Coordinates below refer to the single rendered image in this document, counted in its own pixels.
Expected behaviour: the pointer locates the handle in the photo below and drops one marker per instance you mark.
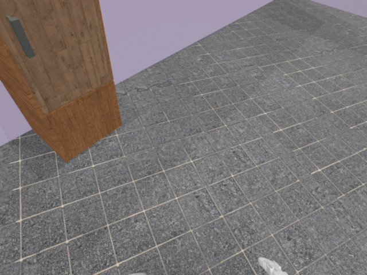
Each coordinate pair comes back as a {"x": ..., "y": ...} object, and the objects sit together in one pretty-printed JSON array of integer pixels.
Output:
[{"x": 21, "y": 36}]

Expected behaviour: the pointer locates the robot right hand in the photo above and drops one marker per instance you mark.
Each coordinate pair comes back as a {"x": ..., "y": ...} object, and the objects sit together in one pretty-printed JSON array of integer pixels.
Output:
[{"x": 272, "y": 268}]

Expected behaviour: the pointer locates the cupboard door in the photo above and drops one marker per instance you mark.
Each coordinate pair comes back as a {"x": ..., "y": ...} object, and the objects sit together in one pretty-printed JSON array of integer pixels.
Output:
[{"x": 68, "y": 41}]

